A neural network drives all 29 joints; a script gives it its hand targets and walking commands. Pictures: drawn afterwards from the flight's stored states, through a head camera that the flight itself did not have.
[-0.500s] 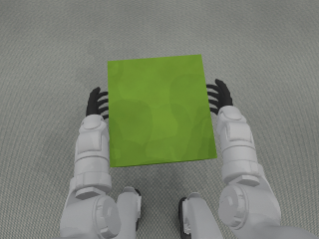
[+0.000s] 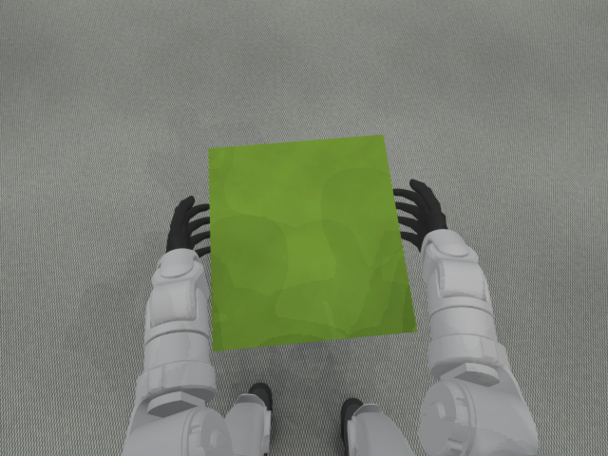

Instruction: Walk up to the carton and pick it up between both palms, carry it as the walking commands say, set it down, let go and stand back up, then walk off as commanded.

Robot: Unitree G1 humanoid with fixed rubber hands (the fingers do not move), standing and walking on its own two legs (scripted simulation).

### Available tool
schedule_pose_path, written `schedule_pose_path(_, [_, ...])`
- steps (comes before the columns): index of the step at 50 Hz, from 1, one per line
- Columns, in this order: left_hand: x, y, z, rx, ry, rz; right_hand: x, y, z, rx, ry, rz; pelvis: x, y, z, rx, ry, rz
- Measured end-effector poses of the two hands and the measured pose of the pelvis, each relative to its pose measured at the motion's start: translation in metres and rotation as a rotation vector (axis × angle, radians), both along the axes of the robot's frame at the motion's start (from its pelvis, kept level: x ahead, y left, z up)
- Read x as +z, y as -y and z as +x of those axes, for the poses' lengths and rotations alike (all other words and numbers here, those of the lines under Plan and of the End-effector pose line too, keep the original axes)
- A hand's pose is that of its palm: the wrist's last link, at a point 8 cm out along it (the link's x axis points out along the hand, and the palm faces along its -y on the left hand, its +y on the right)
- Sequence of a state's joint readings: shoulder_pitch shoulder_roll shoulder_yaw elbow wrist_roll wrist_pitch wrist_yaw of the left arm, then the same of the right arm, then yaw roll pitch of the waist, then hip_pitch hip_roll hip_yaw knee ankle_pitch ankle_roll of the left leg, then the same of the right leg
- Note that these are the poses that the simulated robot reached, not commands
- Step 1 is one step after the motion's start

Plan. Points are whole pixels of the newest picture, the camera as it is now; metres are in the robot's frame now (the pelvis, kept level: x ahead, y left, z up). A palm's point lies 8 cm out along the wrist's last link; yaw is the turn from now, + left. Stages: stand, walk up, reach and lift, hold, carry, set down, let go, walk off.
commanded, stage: reach and lift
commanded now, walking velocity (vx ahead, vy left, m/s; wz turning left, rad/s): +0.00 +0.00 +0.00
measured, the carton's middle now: (304, 251) +0.40 +0.02 -0.12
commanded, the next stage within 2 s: none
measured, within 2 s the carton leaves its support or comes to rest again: neither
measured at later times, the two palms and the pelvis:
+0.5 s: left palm (168, 247) +0.34 +0.18 +0.04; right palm (456, 226) +0.38 -0.15 +0.04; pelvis +0.03 -0.01 +0.04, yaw +0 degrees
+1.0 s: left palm (153, 247) +0.32 +0.17 +0.10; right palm (485, 233) +0.35 -0.16 +0.10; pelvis +0.04 -0.01 +0.05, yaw +1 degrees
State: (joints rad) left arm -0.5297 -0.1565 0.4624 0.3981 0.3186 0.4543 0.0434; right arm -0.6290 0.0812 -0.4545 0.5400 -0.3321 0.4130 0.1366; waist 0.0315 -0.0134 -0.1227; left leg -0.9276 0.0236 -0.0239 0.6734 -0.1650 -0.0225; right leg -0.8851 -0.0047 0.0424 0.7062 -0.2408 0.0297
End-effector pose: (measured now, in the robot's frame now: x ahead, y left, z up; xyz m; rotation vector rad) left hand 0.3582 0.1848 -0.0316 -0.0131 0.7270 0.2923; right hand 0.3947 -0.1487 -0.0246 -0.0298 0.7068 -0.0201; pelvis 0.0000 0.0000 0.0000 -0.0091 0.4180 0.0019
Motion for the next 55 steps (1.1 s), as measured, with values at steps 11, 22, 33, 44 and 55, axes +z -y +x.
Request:
schedule_pose_path(11, [0.029, 0.001, -0.009, -0.019, 0.012, -0.014, 0.028, 0.002, -0.007, -0.011, 0.01, -0.02, 0.021, -0.001, 0.016, -0.002, 0.088, 0.005])
schedule_pose_path(22, [0.062, 0.005, -0.016, -0.05, 0.03, -0.012, 0.06, 0.006, -0.014, -0.02, 0.032, -0.031, 0.037, 0.005, 0.031, -0.007, 0.203, 0.01])
schedule_pose_path(33, [0.093, 0.007, -0.026, -0.043, 0.046, 0.012, 0.087, 0.007, -0.028, -0.025, 0.052, -0.031, 0.045, 0.013, 0.041, -0.001, 0.328, 0.013])
schedule_pose_path(44, [0.118, 0.009, -0.036, -0.037, 0.079, 0.016, 0.112, 0.008, -0.042, -0.037, 0.081, -0.038, 0.048, 0.017, 0.043, 0.005, 0.445, 0.013])
schedule_pose_path(55, [0.127, 0.014, -0.038, -0.066, 0.076, 0.01, 0.121, 0.014, -0.054, -0.07, 0.073, -0.049, 0.049, 0.012, 0.039, 0.01, 0.516, 0.013])
